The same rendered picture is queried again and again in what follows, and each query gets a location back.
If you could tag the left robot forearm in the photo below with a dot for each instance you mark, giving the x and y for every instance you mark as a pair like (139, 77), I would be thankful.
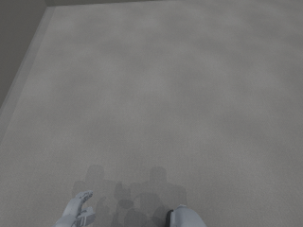
(66, 221)

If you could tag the robot left hand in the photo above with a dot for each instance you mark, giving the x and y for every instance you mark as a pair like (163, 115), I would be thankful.
(84, 216)

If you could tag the right robot thigh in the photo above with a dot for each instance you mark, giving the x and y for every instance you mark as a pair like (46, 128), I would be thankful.
(184, 217)

